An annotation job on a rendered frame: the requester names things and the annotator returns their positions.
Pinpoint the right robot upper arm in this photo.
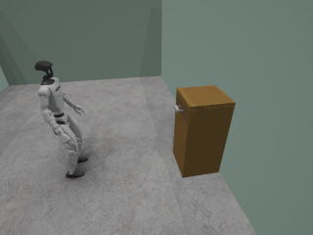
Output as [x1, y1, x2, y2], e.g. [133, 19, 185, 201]
[38, 86, 52, 116]

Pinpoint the right robot forearm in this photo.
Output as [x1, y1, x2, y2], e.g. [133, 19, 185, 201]
[42, 111, 64, 136]

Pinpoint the left robot hand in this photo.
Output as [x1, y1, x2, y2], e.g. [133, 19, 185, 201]
[73, 105, 86, 116]

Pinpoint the handle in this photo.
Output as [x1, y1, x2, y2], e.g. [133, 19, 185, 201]
[174, 105, 183, 113]

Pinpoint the cabinet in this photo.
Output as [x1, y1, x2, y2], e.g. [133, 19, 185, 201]
[173, 85, 236, 178]

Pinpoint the humanoid robot head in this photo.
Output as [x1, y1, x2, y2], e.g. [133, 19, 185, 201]
[34, 61, 55, 85]

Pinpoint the robot right shin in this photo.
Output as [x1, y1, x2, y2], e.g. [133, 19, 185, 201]
[68, 151, 79, 174]

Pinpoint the drawer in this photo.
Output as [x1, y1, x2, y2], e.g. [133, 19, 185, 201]
[176, 94, 189, 124]

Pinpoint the left robot forearm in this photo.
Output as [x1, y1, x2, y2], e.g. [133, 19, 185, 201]
[63, 93, 76, 108]

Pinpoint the right robot hand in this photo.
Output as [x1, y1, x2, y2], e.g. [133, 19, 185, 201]
[59, 133, 76, 150]

